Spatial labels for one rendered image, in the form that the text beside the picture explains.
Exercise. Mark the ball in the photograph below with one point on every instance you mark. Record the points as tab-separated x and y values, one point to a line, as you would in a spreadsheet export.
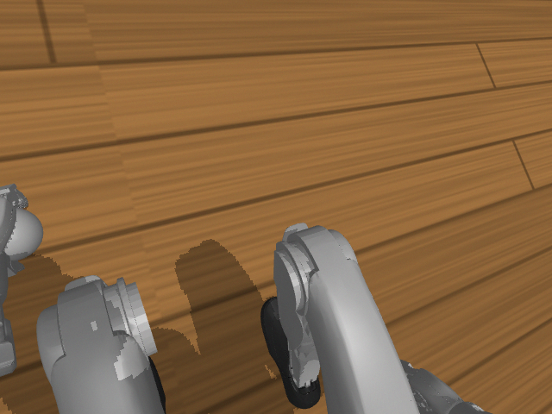
26	236

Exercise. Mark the left robot hand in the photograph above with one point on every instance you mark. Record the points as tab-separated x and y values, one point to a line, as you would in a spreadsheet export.
10	198

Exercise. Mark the right robot hand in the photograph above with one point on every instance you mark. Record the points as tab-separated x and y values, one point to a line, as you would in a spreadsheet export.
432	395

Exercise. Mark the right robot foot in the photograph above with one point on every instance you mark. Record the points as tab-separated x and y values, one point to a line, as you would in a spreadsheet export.
303	398

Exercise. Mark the left robot arm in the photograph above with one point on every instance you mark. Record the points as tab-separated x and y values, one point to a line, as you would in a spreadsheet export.
7	345

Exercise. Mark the left robot foot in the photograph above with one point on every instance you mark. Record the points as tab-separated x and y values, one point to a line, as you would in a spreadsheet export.
158	384

